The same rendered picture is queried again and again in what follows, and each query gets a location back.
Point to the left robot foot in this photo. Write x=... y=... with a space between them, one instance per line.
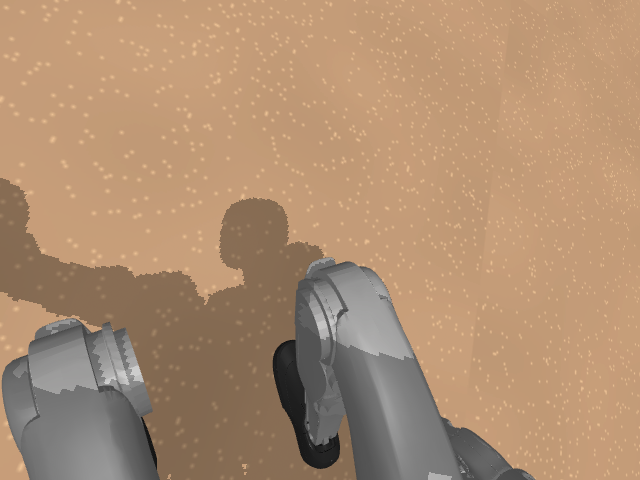
x=150 y=443

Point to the right robot foot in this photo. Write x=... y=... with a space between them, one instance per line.
x=292 y=397

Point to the right robot hand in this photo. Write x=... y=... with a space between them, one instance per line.
x=477 y=460

